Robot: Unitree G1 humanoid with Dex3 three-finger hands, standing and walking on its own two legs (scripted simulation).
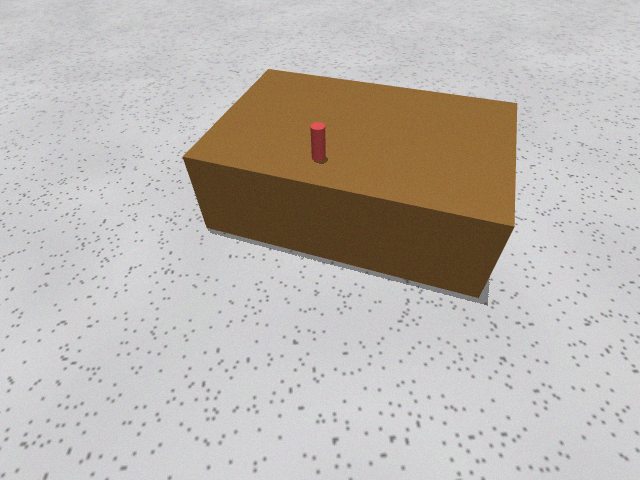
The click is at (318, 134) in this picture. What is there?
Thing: squat round
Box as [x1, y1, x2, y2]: [310, 122, 325, 161]
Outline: 314,122 310,126 312,159 320,161 325,157 324,124 321,122
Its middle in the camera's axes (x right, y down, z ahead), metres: +0.00 -0.34 +1.40
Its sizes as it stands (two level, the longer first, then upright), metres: 0.052 0.052 0.134
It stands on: a support 0.39 m high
